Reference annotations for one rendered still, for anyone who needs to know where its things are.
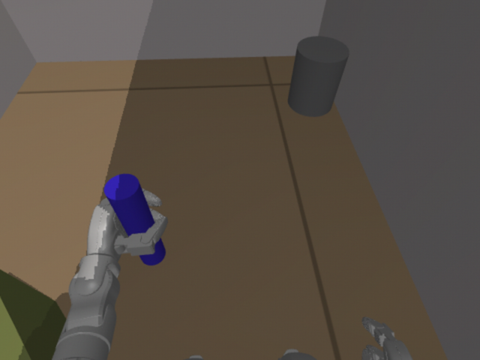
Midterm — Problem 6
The left robot hand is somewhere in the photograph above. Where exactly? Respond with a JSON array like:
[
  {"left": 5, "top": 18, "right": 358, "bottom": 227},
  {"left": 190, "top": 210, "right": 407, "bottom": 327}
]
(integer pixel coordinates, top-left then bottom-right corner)
[{"left": 87, "top": 188, "right": 168, "bottom": 262}]

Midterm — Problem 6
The left robot arm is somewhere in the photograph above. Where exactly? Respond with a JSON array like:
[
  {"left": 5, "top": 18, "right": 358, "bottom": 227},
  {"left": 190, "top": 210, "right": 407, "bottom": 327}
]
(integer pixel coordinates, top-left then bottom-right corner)
[{"left": 52, "top": 253, "right": 121, "bottom": 360}]

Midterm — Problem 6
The right robot hand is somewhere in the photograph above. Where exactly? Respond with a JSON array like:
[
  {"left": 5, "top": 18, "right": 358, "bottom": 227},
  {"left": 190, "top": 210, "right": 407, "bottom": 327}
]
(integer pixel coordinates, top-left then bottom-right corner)
[{"left": 361, "top": 316, "right": 413, "bottom": 360}]

